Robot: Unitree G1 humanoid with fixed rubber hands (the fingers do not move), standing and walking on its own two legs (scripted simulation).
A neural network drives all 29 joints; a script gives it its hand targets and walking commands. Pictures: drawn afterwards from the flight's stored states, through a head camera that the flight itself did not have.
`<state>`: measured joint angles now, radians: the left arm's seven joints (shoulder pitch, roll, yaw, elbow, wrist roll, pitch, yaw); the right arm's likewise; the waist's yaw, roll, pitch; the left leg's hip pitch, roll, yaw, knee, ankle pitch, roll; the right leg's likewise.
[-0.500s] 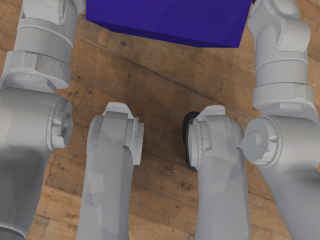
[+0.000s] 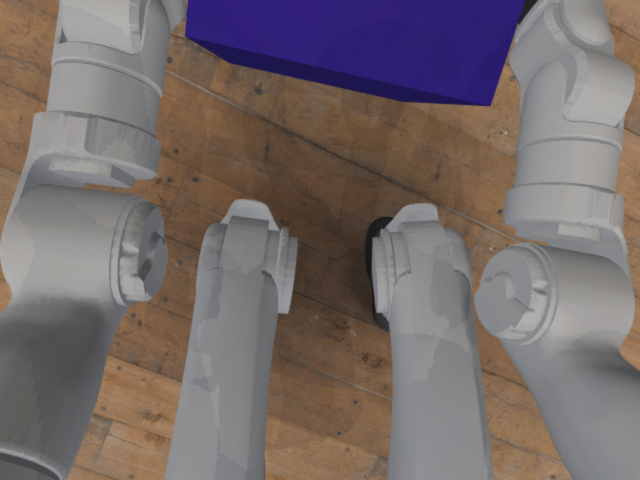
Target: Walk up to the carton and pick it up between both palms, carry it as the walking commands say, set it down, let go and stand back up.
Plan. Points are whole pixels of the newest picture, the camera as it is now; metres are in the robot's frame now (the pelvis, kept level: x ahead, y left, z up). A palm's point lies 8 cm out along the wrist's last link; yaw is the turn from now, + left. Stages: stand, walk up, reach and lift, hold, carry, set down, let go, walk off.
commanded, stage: reach and lift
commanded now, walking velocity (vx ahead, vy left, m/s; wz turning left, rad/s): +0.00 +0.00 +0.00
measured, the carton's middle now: out of the picture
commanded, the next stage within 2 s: none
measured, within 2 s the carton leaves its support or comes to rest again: neither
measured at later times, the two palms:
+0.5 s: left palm out of the picture +0.55 +0.15 -0.04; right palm out of the picture +0.52 -0.17 -0.04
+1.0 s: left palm out of the picture +0.52 +0.15 +0.02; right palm out of the picture +0.50 -0.18 +0.03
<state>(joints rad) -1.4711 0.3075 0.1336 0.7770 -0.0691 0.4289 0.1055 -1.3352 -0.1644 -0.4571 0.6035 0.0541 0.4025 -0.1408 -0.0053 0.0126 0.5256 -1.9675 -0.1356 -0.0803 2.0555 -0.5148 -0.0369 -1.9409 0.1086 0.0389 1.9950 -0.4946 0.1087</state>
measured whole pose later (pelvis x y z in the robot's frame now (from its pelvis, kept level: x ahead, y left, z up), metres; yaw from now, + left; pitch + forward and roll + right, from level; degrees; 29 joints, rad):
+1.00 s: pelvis -0.01 +0.00 +0.10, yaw +1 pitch +17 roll -3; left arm -1.30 0.23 0.15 0.68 -0.02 0.48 0.11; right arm -1.18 -0.12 -0.46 0.52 0.01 0.46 -0.12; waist -0.03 0.02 0.52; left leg -1.56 -0.14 -0.10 1.73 -0.46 -0.03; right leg -1.54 0.12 0.07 1.67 -0.44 0.10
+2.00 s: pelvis +0.00 +0.00 +0.22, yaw +2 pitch +6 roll -2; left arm -1.02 0.14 0.17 0.62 0.03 0.45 0.10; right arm -0.94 -0.05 -0.42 0.48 -0.05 0.45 -0.09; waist -0.05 0.01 0.52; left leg -0.99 -0.12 -0.12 1.26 -0.37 -0.02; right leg -0.98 0.10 0.12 1.22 -0.34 0.08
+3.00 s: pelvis +0.11 +0.00 +0.34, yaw +2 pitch +0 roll -1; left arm -0.48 -0.07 0.26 0.64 0.23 0.55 0.02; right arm -0.42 0.09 -0.41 0.54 -0.20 0.55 -0.03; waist -0.06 0.00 -0.05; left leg -0.35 -0.07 -0.13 0.65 -0.29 0.01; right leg -0.34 0.06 0.14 0.61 -0.27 0.03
